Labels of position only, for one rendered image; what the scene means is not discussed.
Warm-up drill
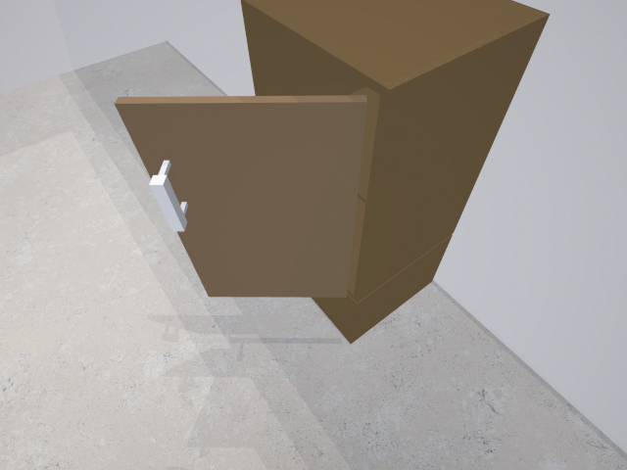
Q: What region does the cupboard door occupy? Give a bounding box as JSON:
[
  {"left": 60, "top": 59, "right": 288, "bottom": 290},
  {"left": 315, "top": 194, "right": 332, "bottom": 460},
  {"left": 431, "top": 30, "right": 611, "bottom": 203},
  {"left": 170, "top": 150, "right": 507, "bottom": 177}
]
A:
[{"left": 115, "top": 95, "right": 367, "bottom": 298}]

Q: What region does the handle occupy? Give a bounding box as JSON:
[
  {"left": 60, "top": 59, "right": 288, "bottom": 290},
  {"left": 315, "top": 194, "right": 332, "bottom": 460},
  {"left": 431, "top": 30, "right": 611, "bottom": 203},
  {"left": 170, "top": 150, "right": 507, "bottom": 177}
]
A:
[{"left": 149, "top": 161, "right": 188, "bottom": 231}]

